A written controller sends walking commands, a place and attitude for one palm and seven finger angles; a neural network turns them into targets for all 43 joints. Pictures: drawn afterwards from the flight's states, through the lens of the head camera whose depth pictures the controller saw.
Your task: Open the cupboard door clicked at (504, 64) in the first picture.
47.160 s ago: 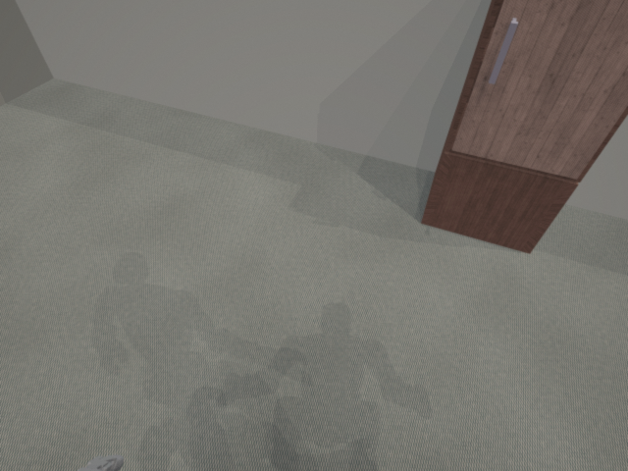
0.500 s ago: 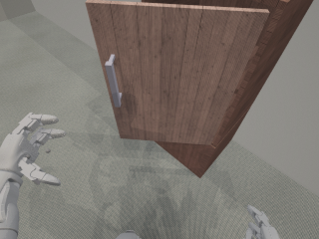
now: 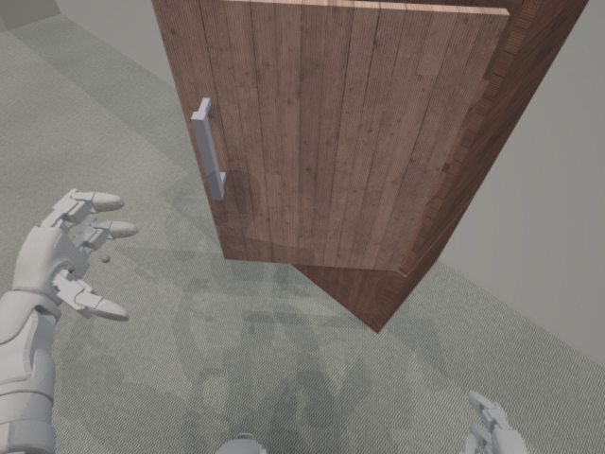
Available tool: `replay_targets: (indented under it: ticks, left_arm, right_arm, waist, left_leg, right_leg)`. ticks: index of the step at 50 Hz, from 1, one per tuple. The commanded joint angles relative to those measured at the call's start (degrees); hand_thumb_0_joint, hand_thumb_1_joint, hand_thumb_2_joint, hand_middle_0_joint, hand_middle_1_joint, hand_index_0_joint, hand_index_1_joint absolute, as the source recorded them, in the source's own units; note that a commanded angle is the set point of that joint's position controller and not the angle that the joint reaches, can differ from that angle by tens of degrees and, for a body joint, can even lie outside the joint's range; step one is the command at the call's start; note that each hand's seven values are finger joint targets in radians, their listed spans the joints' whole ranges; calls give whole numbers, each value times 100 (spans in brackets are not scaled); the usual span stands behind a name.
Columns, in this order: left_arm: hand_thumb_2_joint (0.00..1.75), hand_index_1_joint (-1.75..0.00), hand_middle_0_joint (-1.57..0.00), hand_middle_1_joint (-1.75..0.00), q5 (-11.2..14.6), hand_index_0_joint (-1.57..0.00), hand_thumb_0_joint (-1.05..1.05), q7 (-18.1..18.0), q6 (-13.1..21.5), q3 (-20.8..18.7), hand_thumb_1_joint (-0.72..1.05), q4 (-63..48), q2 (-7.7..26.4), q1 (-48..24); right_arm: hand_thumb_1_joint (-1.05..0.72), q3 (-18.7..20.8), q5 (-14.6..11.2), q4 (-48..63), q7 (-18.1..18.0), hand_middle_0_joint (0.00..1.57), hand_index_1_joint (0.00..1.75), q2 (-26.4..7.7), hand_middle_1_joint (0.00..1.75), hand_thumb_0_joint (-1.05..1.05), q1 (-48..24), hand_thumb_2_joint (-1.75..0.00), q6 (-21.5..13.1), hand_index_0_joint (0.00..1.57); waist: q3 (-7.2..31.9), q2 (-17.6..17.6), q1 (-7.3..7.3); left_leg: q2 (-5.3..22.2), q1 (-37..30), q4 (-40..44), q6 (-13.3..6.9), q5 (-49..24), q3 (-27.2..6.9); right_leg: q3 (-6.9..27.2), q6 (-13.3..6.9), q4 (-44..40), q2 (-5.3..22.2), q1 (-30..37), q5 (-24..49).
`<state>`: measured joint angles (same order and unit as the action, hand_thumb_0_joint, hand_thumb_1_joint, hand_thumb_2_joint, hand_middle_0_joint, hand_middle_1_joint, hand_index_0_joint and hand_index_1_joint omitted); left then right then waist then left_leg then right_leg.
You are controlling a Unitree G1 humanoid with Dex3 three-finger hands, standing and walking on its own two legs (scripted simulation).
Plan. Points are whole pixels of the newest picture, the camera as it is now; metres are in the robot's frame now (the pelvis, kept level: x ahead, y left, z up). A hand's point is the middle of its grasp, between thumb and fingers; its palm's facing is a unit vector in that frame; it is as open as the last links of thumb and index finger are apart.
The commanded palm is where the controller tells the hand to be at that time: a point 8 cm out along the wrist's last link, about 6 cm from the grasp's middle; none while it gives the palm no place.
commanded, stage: move the hooked fingers beside the handle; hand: left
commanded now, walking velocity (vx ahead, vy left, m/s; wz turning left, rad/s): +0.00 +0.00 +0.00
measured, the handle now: (212, 152) +0.55 +0.18 +0.07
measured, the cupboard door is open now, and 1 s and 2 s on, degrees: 38 38 38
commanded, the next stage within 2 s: none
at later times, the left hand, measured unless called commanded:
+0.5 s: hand (128, 220) +0.39 +0.26 +0.08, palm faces -0.03 -1.00 -0.01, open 14.0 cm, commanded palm +0.37 +0.31 +0.08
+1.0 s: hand (151, 188) +0.45 +0.25 +0.08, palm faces -0.03 -1.00 -0.01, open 14.0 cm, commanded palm +0.43 +0.29 +0.07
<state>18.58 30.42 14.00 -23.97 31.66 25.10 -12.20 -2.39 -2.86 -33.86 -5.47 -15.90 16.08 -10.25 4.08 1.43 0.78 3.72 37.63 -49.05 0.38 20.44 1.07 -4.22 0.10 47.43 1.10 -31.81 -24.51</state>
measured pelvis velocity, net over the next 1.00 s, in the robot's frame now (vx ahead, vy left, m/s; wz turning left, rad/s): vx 0.00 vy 0.01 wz -0.03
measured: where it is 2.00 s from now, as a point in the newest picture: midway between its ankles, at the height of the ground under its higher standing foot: outside the picture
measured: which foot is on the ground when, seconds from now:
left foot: down 0.00-1.00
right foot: down 0.00-1.00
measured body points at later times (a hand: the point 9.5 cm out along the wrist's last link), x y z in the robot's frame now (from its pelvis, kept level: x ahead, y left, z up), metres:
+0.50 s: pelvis +0.00 +0.01 +0.00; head +0.07 +0.02 +0.44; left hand +0.38 +0.31 +0.08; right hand +0.10 -0.26 -0.10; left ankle +0.04 +0.12 -0.70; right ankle -0.01 -0.12 -0.70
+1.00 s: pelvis +0.00 +0.01 -0.01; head +0.09 +0.03 +0.43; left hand +0.44 +0.30 +0.08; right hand +0.04 -0.26 -0.12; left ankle +0.04 +0.12 -0.70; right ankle -0.01 -0.12 -0.70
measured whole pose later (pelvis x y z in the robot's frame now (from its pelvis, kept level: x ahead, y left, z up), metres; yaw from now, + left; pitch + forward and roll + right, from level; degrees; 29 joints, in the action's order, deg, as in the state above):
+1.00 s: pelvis +0.00 +0.01 -0.01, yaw -2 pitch +15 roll -3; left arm 10.8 25.1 19.9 -25.0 59.0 30.7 -39.7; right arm -1.7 -1.6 -36.3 -3.2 -15.8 20.9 -0.4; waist 5.4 0.8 5.7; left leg 4.5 47.5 -54.1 -0.5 22.1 1.8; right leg -3.0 0.8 51.5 0.6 -41.7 -25.1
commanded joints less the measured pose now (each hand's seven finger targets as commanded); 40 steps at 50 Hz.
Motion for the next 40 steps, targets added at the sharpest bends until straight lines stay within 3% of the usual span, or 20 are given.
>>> replay_targets:
  ticks: [1,3,7,10,12,19,20,22,26,28,29,31,32,34,36,38,40]
  left_arm:
    - [30,-120,-30,-120,122,-30,0,-139,341,-342,-50,-1161,1442,-1554]
    - [30,-120,-30,-120,124,-30,0,-193,348,-445,-50,-1014,1519,-1533]
    - [30,-120,-30,-120,57,-30,0,-269,401,-515,-50,-823,1672,-1895]
    - [30,-120,-30,-120,-24,-30,0,-270,484,-476,-50,-686,1686,-2201]
    - [30,-120,-30,-120,-20,-30,0,-252,554,-269,-50,-752,1507,-2447]
    - [30,-120,-30,-120,-158,-30,0,-277,550,-410,-50,-9,1796,-2944]
    - [30,-120,-30,-120,-170,-30,0,-273,552,-240,-50,28,1609,-2999]
    - [30,-120,-30,-120,-177,-30,0,-297,603,-408,-50,180,1836,-3173]
    - [30,-120,-30,-120,-287,-30,0,-351,686,-259,-50,314,1744,-3577]
    - [30,-120,-30,-120,-322,-30,0,-365,710,-368,-50,485,1889,-3603]
    - [30,-120,-30,-120,-341,-30,0,-368,699,-206,-50,551,1719,-3737]
    - [30,-120,-30,-120,-368,-30,0,-408,718,-229,-50,658,1780,-3950]
    - [30,-120,-30,-120,-366,-30,0,-423,743,-366,-50,745,1951,-4004]
    - [30,-120,-30,-120,-428,-30,0,-444,767,-400,-50,809,2023,-4058]
    - [30,-120,-30,-120,-457,-30,0,-470,797,-222,-50,871,1840,-4246]
    - [30,-120,-30,-120,-488,-30,0,-490,814,-418,-50,1128,2101,-4387]
    - [30,-120,-30,-120,-528,-30,0,-489,838,-331,-50,1278,2037,-4540]
  right_arm:
    - [-90,391,-24,792,-21,20,30,-815,30,0,15,-90,-200,20]
    - [-90,400,-12,792,-4,20,30,-844,30,0,71,-90,-153,20]
    - [-90,407,0,731,-7,20,30,-875,30,0,141,-90,-51,20]
    - [-90,419,0,676,-5,20,30,-859,30,0,210,-90,18,20]
    - [-90,420,14,668,-4,20,30,-854,30,0,244,-90,34,20]
    - [-90,432,28,535,17,20,30,-919,30,0,413,-90,221,20]
    - [-90,425,23,551,27,20,30,-897,30,0,408,-90,243,20]
    - [-90,428,47,520,35,20,30,-931,30,0,465,-90,293,20]
    - [-90,447,45,496,71,20,30,-916,30,0,530,-90,380,20]
    - [-90,448,56,483,80,20,30,-949,30,0,605,-90,427,20]
    - [-90,441,61,479,91,20,30,-927,30,0,598,-90,447,20]
    - [-90,461,67,442,97,20,30,-948,30,0,637,-90,486,20]
    - [-90,461,74,412,86,20,30,-978,30,0,694,-90,510,20]
    - [-90,460,78,412,106,20,30,-969,30,0,719,-90,561,20]
    - [-90,463,75,397,122,20,30,-946,30,0,739,-90,601,20]
    - [-90,464,94,339,121,20,30,-990,30,0,813,-90,652,20]
    - [-90,455,96,337,132,20,30,-973,30,0,832,-90,690,20]
  waist:
    - [1567,405,20]
    - [1578,179,9]
    - [1556,159,59]
    - [1658,408,106]
    - [1770,418,147]
    - [1820,307,180]
    - [1830,389,214]
    - [1828,283,197]
    - [1955,524,284]
    - [2034,467,263]
    - [1996,486,313]
    - [2027,459,346]
    - [2061,262,340]
    - [2168,497,306]
    - [2140,547,390]
    - [2144,362,403]
    - [2132,500,417]
  left_leg:
    - [-314,-1412,655,-185,-1081,-155]
    - [-313,-1341,632,-199,-1138,-149]
    - [-308,-1229,608,-210,-1035,-132]
    - [-298,-1357,599,-193,-1091,-141]
    - [-289,-1452,556,-203,-1211,-175]
    - [-277,-1314,513,-190,-1185,-199]
    - [-280,-1376,503,-193,-1211,-180]
    - [-272,-1263,438,-203,-1223,-183]
    - [-254,-1393,407,-179,-1214,-207]
    - [-232,-1390,384,-172,-1328,-240]
    - [-238,-1374,366,-175,-1276,-224]
    - [-230,-1343,342,-180,-1181,-239]
    - [-227,-1296,300,-200,-1303,-254]
    - [-221,-1341,290,-175,-1411,-243]
    - [-210,-1404,265,-180,-1415,-243]
    - [-200,-1249,212,-193,-1383,-236]
    - [-216,-1187,197,-190,-1302,-223]
  right_leg:
    - [163,-98,-664,-248,89,1426]
    - [184,-98,-657,-271,189,1524]
    - [212,-96,-654,-269,151,1411]
    - [195,-102,-622,-277,19,1434]
    - [180,-127,-574,-296,3,1508]
    - [172,-120,-528,-293,-104,1488]
    - [166,-118,-525,-294,-176,1501]
    - [188,-131,-497,-308,-139,1522]
    - [159,-119,-440,-310,-385,1429]
    - [152,-137,-393,-328,-385,1490]
    - [149,-123,-394,-321,-448,1462]
    - [156,-114,-395,-320,-527,1360]
    - [154,-133,-360,-335,-445,1477]
    - [156,-127,-320,-325,-474,1544]
    - [156,-117,-335,-330,-612,1513]
    - [166,-109,-296,-346,-597,1533]
    - [176,-109,-283,-338,-635,1466]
